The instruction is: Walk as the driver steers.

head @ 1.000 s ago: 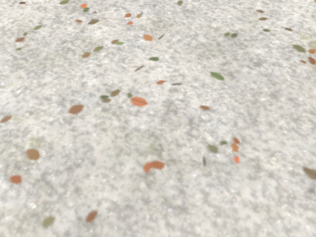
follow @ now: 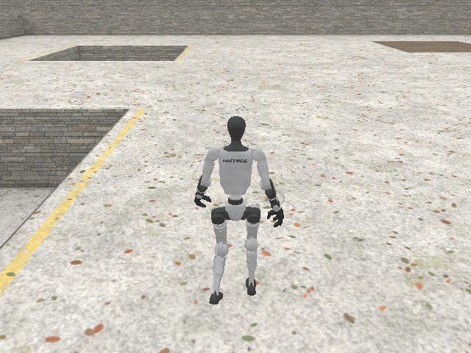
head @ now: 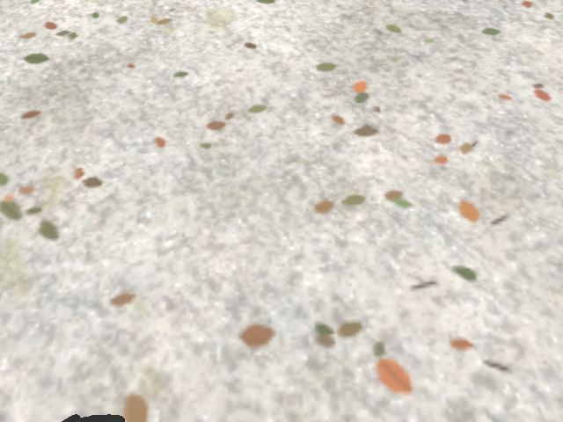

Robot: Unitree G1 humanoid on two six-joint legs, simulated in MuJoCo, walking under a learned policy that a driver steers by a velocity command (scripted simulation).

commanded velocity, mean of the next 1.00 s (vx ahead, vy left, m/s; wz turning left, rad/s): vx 0.50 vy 0.00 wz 0.33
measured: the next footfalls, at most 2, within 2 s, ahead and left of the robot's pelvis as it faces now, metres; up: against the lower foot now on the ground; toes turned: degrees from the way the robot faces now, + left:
left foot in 0.44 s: +0.36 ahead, +0.18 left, +0.00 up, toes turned +18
right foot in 0.96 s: +0.73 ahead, +0.06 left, +0.00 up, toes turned +16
